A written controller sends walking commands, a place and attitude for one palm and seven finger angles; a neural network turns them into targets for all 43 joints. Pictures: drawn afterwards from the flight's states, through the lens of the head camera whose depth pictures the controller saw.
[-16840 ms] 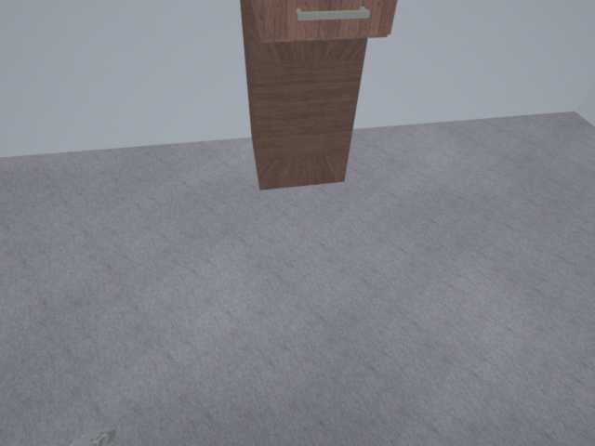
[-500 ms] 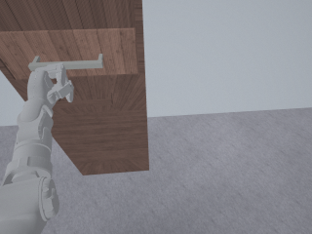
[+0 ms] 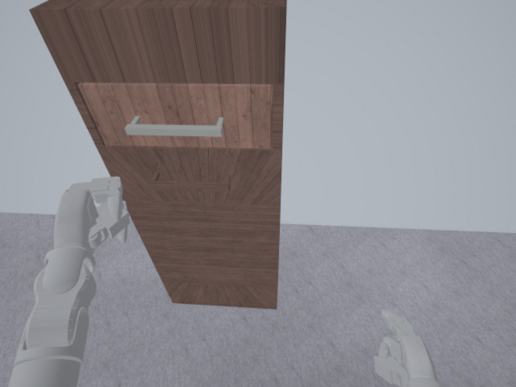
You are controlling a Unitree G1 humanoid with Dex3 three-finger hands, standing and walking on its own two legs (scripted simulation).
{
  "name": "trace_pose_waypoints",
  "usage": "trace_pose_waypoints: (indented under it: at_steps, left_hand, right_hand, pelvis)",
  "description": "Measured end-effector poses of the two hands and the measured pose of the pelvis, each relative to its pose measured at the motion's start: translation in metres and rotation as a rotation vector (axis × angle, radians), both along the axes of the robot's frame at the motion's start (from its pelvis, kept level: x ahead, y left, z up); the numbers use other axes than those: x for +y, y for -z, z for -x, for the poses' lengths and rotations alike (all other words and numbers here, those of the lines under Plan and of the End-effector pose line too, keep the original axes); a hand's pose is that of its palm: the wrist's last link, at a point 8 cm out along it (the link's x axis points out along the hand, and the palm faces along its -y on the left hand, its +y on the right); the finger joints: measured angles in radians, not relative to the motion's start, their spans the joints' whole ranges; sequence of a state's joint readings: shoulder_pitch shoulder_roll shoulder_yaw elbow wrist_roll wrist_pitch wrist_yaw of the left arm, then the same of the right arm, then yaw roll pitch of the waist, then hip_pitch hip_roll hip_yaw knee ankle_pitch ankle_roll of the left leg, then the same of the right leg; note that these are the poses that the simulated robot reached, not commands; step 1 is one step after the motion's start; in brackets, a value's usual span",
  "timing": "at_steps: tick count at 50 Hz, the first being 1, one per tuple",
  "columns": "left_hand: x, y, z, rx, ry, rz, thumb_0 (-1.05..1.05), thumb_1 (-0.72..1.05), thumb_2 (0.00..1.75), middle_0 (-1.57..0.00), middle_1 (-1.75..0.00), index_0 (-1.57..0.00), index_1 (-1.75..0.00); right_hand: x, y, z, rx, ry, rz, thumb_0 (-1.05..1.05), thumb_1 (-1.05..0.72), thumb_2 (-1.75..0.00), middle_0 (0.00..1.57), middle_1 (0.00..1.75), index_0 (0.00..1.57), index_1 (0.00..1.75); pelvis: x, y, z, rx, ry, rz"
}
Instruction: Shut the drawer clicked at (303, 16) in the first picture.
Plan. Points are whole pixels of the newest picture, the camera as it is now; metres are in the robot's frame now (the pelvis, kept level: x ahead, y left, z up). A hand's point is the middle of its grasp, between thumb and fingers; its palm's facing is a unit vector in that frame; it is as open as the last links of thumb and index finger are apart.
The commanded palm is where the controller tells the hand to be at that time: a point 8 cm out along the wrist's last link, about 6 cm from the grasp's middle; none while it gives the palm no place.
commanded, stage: draw the hand back to the body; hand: left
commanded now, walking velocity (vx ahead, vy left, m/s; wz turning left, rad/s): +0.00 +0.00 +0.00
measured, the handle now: (176, 125) +0.57 +0.23 +0.13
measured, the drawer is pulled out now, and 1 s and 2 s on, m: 0.00 0.00 0.00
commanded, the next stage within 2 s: step back with the hand held close in 0.72 s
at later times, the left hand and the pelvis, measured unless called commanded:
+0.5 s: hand (70, 273) +0.20 +0.24 +0.16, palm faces +0.36 -0.86 -0.37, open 3.3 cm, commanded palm +0.14 +0.28 +0.18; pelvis +0.00 +0.01 +0.01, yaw -1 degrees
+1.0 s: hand (49, 276) +0.19 +0.26 +0.17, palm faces +0.36 -0.82 -0.45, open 3.3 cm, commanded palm +0.13 +0.29 +0.18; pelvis +0.00 +0.02 +0.01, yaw -1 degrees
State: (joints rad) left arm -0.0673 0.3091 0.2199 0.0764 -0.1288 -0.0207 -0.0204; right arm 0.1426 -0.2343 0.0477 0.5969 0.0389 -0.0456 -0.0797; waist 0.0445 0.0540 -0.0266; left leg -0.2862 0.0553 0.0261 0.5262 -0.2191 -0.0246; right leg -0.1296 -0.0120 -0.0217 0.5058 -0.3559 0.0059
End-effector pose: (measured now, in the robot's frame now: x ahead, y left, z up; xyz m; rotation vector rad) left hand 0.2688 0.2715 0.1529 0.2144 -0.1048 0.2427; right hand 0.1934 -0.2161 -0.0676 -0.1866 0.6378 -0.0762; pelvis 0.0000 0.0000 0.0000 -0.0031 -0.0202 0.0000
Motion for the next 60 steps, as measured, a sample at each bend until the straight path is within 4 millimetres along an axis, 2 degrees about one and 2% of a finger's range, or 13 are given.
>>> trace_pose_waypoints:
  at_steps: [8,18,24,31,35,43,47,54,60]
  left_hand:
    - [0.001,-0.011,0.037,-0.05,-0.079,-0.076,0.01,0.9,0.9,-1.4,-1.6,-1.41,-1.6]
    - [0.005,-0.02,0.079,-0.063,-0.088,-0.156,0.01,0.9,0.9,-1.4,-1.6,-1.41,-1.59]
    - [0.009,-0.025,0.106,-0.06,-0.104,-0.199,0.01,0.9,0.9,-1.4,-1.6,-1.41,-1.59]
    - [0.014,-0.032,0.133,-0.053,-0.132,-0.243,0.01,0.89,0.9,-1.4,-1.6,-1.41,-1.59]
    - [0.018,-0.03,0.137,-0.058,-0.161,-0.231,0.01,0.89,0.9,-1.4,-1.6,-1.41,-1.59]
    - [0.017,-0.029,0.131,-0.073,-0.161,-0.205,0.01,0.89,0.9,-1.4,-1.6,-1.41,-1.59]
    - [0.022,-0.04,0.126,-0.1,-0.139,-0.272,0.01,0.89,0.9,-1.4,-1.6,-1.41,-1.59]
    - [0.022,-0.032,0.118,-0.017,-0.044,-0.324,0.01,0.89,0.9,-1.4,-1.6,-1.41,-1.59]
    - [0.025,-0.031,0.127,0.001,0.002,-0.354,0.01,0.89,0.89,-1.4,-1.6,-1.41,-1.59]
  right_hand:
    - [0.005,0.004,0.015,0.051,-0.019,0.012,0.01,-0.91,-0.9,0.2,0.3,0.21,0.3]
    - [-0.006,0.01,0.035,0.093,0.03,0.024,0.01,-0.91,-0.9,0.2,0.3,0.21,0.3]
    - [-0.009,0.006,0.033,0.071,0.039,0.037,0.01,-0.91,-0.9,0.2,0.3,0.2,0.3]
    - [-0.001,-0.001,0.02,0.014,0.016,0.036,0.01,-0.91,-0.9,0.2,0.3,0.2,0.3]
    - [0.007,-0.004,0.012,-0.004,-0.013,0.036,0.01,-0.91,-0.9,0.2,0.3,0.2,0.3]
    - [0.02,-0.007,0.006,-0.024,-0.044,0.025,0.01,-0.91,-0.9,0.2,0.3,0.21,0.3]
    - [0.019,-0.008,0.008,-0.001,-0.038,0.018,0.01,-0.91,-0.9,0.2,0.3,0.21,0.3]
    - [0.004,-0.003,0.029,0.066,0.061,0.037,0.01,-0.91,-0.9,0.2,0.3,0.21,0.3]
    - [-0.003,0.0,0.057,0.111,0.121,0.056,0.01,-0.91,-0.9,0.2,0.3,0.2,0.3]
  pelvis:
    - [0.002,-0.007,0.003,-0.049,0.007,-0.001]
    - [0.004,-0.009,0.001,-0.07,0.022,0.0]
    - [0.006,-0.009,0.0,-0.074,0.023,0.003]
    - [0.008,-0.009,-0.001,-0.076,0.017,0.006]
    - [0.009,-0.009,0.001,-0.081,0.008,0.006]
    - [0.01,-0.008,0.001,-0.083,0.008,0.006]
    - [0.012,-0.008,0.002,-0.052,0.012,0.016]
    - [0.022,-0.008,0.009,0.001,0.037,0.012]
    - [0.028,-0.006,0.024,0.014,0.044,0.012]
